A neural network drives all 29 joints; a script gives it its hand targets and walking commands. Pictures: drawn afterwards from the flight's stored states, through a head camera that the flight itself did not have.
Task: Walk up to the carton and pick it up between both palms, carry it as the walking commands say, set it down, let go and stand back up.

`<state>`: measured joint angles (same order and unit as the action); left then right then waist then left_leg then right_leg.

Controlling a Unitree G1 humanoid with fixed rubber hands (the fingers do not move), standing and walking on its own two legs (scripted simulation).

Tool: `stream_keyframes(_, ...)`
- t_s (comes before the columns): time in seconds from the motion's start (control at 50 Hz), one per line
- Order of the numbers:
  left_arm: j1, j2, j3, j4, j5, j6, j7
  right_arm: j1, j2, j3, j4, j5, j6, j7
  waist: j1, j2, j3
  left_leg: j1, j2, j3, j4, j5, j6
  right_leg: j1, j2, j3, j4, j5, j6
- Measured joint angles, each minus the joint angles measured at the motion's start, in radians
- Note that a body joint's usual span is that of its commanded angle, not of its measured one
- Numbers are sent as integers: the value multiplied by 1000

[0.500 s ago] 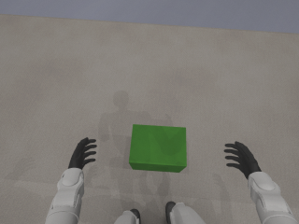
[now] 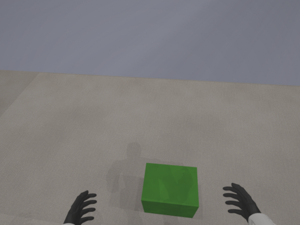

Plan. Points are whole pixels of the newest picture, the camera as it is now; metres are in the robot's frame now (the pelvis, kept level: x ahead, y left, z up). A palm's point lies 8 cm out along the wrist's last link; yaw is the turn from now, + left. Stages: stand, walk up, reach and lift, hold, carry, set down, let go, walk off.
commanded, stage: let go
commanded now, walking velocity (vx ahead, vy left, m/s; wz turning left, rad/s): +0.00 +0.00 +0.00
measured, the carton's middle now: (169, 190) +0.42 -0.06 -0.65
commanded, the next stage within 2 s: stand in 0.18 s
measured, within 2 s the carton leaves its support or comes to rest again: neither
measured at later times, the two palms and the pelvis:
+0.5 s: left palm out of the picture +0.14 +0.28 -0.08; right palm (276, 217) +0.16 -0.30 -0.09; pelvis +0.02 -0.01 +0.00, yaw +1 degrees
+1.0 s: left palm out of the picture +0.11 +0.29 -0.09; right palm out of the picture +0.13 -0.31 -0.09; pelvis +0.01 -0.01 +0.00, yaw +1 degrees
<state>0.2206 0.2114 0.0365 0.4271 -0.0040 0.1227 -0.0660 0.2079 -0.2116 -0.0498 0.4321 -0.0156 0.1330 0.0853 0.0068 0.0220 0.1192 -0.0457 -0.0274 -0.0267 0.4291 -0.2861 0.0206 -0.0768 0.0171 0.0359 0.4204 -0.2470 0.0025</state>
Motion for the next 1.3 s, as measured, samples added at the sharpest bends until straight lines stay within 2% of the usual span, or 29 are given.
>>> stream_keyframes(0.18,14,-2,-4,4,-8,2,14,7,-13,14,-14,6,53,-32,1,-9,-9,8,7,-3,8,-14,-8,1,6,-5,23,-22,-10)
stream_keyframes(0.26,-5,35,-7,120,33,-43,59,-12,-52,22,88,-17,-16,-74,-3,-2,-70,-68,13,-6,47,-30,-15,-67,12,-11,49,-32,-11)
stream_keyframes(0.32,-11,70,5,192,42,-66,70,-21,-88,14,152,-23,-59,-85,-5,5,-93,-95,16,-8,55,-34,-16,-92,16,-13,50,-32,-14)
stream_keyframes(0.7,-48,126,2,388,42,-116,83,-28,-150,25,345,-21,-125,-106,-3,7,-115,-79,19,-18,16,-19,-21,-73,14,-26,14,-22,-19)
stream_keyframes(1.3,-67,157,-15,536,29,-126,77,-46,-175,44,502,-9,-142,-105,1,-4,-105,-35,14,-13,-66,45,-18,-35,5,-19,-56,36,-14)
